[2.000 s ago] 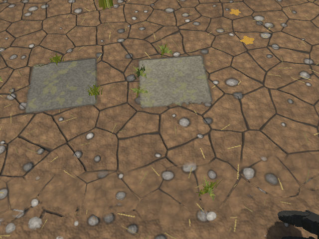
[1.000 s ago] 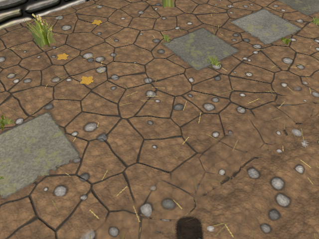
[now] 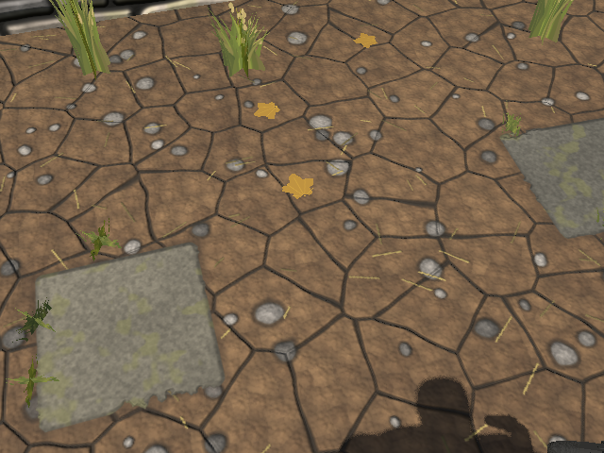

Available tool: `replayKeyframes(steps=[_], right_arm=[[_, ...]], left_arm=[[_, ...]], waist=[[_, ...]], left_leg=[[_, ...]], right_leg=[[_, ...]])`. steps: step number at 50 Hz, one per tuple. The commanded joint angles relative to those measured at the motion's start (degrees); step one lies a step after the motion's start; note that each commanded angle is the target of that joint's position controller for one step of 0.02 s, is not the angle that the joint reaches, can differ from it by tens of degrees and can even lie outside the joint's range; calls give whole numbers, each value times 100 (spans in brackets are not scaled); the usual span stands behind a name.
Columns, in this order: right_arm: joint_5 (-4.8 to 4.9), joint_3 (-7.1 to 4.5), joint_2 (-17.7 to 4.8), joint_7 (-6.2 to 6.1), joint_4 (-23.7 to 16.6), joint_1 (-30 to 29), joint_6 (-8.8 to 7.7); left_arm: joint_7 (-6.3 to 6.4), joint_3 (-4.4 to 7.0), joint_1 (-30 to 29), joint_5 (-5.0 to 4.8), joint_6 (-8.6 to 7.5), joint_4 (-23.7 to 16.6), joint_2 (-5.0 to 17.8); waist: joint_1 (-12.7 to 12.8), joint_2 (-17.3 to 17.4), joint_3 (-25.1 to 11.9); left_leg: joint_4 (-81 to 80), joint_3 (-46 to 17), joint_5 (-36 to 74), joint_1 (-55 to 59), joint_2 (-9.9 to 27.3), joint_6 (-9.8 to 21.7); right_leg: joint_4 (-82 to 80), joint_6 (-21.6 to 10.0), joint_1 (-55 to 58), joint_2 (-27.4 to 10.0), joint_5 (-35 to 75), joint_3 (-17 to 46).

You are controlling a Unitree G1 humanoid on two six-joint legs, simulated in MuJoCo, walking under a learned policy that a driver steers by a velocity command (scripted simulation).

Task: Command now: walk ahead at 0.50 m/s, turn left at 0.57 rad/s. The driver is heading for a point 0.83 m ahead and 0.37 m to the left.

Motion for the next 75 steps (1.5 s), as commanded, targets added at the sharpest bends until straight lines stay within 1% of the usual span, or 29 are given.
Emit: replayKeyframes(steps=[1, 3, 7, 12, 15, 20, 21, 22, 23, 24, 25, 29, 42, 44, 46, 47, 48, 49, 50, 51, 52, 55, 60, 65, 70, 71, 72, 73, 75], right_arm=[[-41, -342, -1105, -32, -68, 1531, -169], [-77, -221, -734, -75, -184, 842, -194], [-102, -228, -796, -196, -211, 748, -227], [-33, -268, -927, -330, -37, 1106, -158], [6, -289, -963, -346, 90, 1380, -117], [-12, -260, -773, -367, 86, 1274, -36], [-49, -156, -490, -343, 31, 1285, -46], [-40, -36, -109, -338, -101, 1755, -70], [81, -2, -228, -352, -214, 2103, -108], [122, -133, -775, -359, -100, 1800, -90], [63, -177, -915, -356, -177, 1281, -57], [32, -174, -544, -270, -273, 1019, 32], [15, -6, -171, 65, -822, -587, -32], [-18, -96, -352, 91, -864, -443, -6], [-32, -313, -725, 56, -648, 588, 50], [-8, -503, -1047, -35, -378, 1601, 100], [45, -593, -1574, -160, -271, 1917, 139], [12, -541, -1710, -103, -541, 1789, 10], [-25, -405, -1197, -55, -495, 1720, -84], [-38, -346, -1035, -56, -441, 1508, -147], [-36, -300, -906, -67, -459, 1115, -171], [-125, -218, -721, -135, -544, 655, -200], [-62, -262, -899, -311, -285, 984, -180], [3, -291, -959, -347, -18, 1409, -118], [-47, -210, -641, -426, 76, 1312, 20], [-129, -112, -379, -424, -38, 1332, 6], [-118, -9, -115, -427, 46, 2251, -13], [-49, -38, -484, -407, 141, 2711, -30], [-8, -163, -919, -453, 101, 1611, 112]], left_arm=[[-71, 52, -675, -179, -441, -956, 756], [10, 87, -571, 79, -430, -839, 758], [2, 50, -499, 185, -209, -797, 545], [-57, -93, -1597, 136, -226, -1037, 273], [-140, -65, -1963, 47, -295, -1142, 400], [-166, 140, -1169, 31, -413, -962, 750], [-127, 228, -534, 113, -446, -869, 945], [-82, 330, 192, 237, -437, -807, 1386], [-146, 356, 513, 151, -356, -620, 1394], [-145, 221, 235, 74, -326, -718, 885], [-113, 154, -20, 84, -270, -757, 675], [-59, 54, -457, 143, -276, -616, 377], [0, 227, 57, -22, -100, -32, 1046], [26, 278, 30, -81, -29, -21, 1218], [71, 314, -50, -137, 54, -50, 1344], [96, 249, -47, -104, 50, -91, 1194], [59, 20, 261, 203, 1, -291, 441], [-15, -95, 287, 141, -205, -573, 388], [-83, 49, -422, -83, -342, -688, 946], [-105, 19, -662, -150, -427, -799, 911], [-55, 4, -644, -27, -451, -710, 815], [-45, 51, -410, 147, -296, -630, 809], [-43, -88, -1226, 192, -185, -838, 417], [-152, -98, -1990, 64, -272, -1064, 457], [-176, 69, -1181, 248, -394, -874, 701], [-157, 112, -684, 352, -430, -864, 948], [-138, 171, -188, 438, -364, -785, 1236], [-198, 180, 108, 172, -258, -607, 1083], [-178, 1, -491, 147, -136, -787, 543]], waist=[[-789, 374, -1518], [-279, 73, -874], [-72, 136, -702], [-473, 365, -433], [-611, 439, -385], [-94, 718, -594], [213, 513, -1143], [236, -617, -2047], [124, -2067, -2352], [235, -1250, -1595], [276, -806, -1022], [-50, -771, -403], [328, -386, 57], [107, -538, -144], [-560, -595, -778], [-1075, -373, -1269], [-773, 1025, -1660], [-579, 1419, -2714], [-895, 626, -2246], [-745, 476, -1473], [-448, -35, -1071], [-48, 189, -781], [-271, 224, -465], [-575, 398, -365], [-129, 640, -760], [56, 296, -1443], [-118, -1170, -2314], [-130, -1756, -2825], [67, -562, -1674]], left_leg=[[-2271, -3899, -877, 4346, 1815, 1367], [-2303, -2764, 412, 2813, 1362, 1082], [-2569, -2047, 1576, 1811, 1046, 1111], [-2485, -1628, 851, 1457, 637, 708], [-2271, -1990, 431, 1633, 794, 627], [-1228, -2586, 587, 2049, 839, 317], [-215, -2302, 578, 1760, 514, 119], [1675, -1597, -741, 280, -157, -272], [3078, -1260, -2399, -1140, -290, -459], [3629, -1389, -1966, -1603, 61, -517], [3701, -1159, -1504, -1627, 254, -541], [2978, -955, -691, -961, 742, -570], [-104, -106, 918, -863, 597, -401], [-252, 169, 358, -368, 295, -172], [-500, 413, 126, 1079, -160, 158], [-763, 156, 410, 2701, -218, 393], [-805, -2046, 422, 4506, 1122, 953], [-1848, -5172, -948, 5432, 2128, 1987], [-2184, -4624, -1107, 5145, 1968, 1599], [-2230, -3800, -747, 4335, 1750, 1376], [-2234, -3202, -112, 3479, 1480, 1171], [-2494, -2498, 1240, 2253, 1137, 1117], [-2535, -1778, 1327, 1529, 710, 895], [-2255, -2090, 438, 1550, 730, 617], [-634, -2223, 2239, 2315, 566, 108], [438, -1981, 1656, 1900, 249, -158], [2412, -1481, -1640, 330, -508, -639], [3527, -1501, -2948, -407, -518, -820], [3848, -1402, -2226, -712, -102, -968]], right_leg=[[2090, -232, -3951, 164, 272, 1069], [1143, -201, -3219, -238, 929, 1079], [294, 113, -2683, -209, 1465, 912], [-1900, 283, -2323, 186, 3187, 834], [-2489, 223, -2069, 343, 3387, 932], [-3069, -218, -985, 401, 2552, 923], [-3041, -478, 139, -10, 2439, 1220], [-3112, -1108, 2154, -1265, 1726, 2929], [-3824, -1640, 2825, -2027, 76, 5168], [-4055, -1460, 2270, -1879, -729, 4816], [-4065, -1248, 1601, -1661, -223, 3890], [-4512, -1114, 187, -1008, 1744, 1973], [-4580, -968, 1064, -1135, 3863, -168], [-3991, -859, 1326, -1169, 5588, -390], [-2428, -702, 1187, -1054, 6994, -626], [-1032, -500, 264, -855, 6321, -709], [950, -216, -1874, -217, 1660, -667], [2340, -88, -3299, 695, -718, 656], [2426, -159, -3894, 328, -172, 1170], [1997, -255, -3944, 115, 362, 1072], [1489, -230, -3597, -117, 744, 1067], [731, -22, -2803, -279, 1202, 1035], [-1065, 293, -2632, -10, 2587, 863], [-2466, 211, -2003, 347, 3422, 962], [-3244, -313, -975, 441, 3512, 741], [-2935, -632, 262, -260, 5064, 1252], [-2647, -1682, 2251, -1679, 6686, 2967], [-2985, -2180, 2615, -2233, 5527, 4409], [-3300, -1677, 1403, -1605, 4234, 3208]])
